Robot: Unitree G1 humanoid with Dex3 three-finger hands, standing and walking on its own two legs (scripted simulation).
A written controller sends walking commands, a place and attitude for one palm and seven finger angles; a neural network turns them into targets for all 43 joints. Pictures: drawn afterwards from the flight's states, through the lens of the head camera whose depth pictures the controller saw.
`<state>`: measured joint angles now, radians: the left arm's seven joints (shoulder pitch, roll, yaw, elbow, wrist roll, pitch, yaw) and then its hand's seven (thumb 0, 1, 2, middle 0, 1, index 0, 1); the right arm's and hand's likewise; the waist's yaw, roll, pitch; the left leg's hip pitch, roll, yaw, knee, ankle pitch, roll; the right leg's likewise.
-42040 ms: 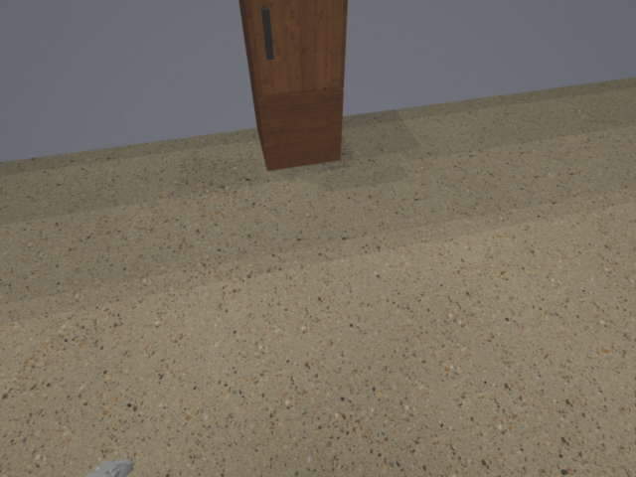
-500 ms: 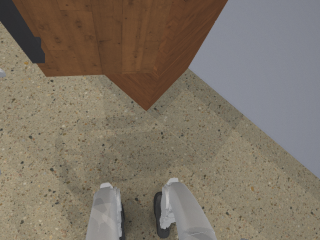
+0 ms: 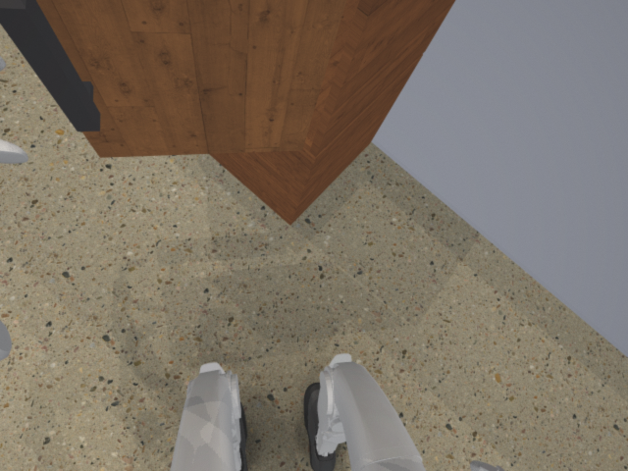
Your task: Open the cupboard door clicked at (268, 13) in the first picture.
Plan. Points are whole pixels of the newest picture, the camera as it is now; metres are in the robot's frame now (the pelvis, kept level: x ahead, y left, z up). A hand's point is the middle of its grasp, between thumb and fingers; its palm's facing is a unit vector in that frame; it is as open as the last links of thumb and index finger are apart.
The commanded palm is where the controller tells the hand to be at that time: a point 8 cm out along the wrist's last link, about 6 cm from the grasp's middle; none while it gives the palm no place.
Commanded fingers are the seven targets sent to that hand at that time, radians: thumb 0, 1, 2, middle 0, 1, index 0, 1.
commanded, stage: slide the fingers in behind the handle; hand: left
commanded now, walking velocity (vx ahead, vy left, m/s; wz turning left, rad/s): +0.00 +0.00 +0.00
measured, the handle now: (58, 56) +0.56 +0.25 +0.05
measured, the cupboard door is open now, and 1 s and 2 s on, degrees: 49 48 48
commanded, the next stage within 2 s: close the thumb around the handle in 1.60 s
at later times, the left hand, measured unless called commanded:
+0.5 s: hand (5, 92) +0.51 +0.29 +0.05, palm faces +0.09 -1.00 -0.02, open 14.1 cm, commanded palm +0.50 +0.30 +0.05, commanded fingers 0.00 -0.50 0.30 -0.30 -1.20 -0.30 -1.20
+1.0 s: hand (57, 90) +0.51 +0.25 +0.05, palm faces +0.07 -1.00 -0.03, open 14.0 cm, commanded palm +0.50 +0.27 +0.05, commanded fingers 0.00 -0.50 0.30 -0.30 -1.20 -0.30 -1.20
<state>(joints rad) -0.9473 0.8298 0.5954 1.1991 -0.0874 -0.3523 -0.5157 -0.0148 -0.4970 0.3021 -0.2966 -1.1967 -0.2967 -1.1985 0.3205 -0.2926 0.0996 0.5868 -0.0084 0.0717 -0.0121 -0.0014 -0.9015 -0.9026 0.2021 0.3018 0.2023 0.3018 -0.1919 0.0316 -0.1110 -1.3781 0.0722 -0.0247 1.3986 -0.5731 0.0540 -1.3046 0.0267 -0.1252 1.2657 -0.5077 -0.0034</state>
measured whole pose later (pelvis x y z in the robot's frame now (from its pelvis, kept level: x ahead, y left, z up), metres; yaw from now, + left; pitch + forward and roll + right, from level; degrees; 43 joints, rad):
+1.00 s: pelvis +0.00 -0.01 +0.01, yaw +1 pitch +29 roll -6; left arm -0.90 0.61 0.46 1.14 -0.09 -0.42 -0.33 -0.01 -0.50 0.30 -0.30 -1.20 -0.29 -1.22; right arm 0.32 -0.27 0.06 0.62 -0.02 0.06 0.01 0.00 -0.90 -0.90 0.20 0.30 0.20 0.30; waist -0.18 0.04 -0.13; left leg -1.30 0.06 -0.02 1.35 -0.56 0.04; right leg -1.24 0.02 -0.12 1.24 -0.51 -0.02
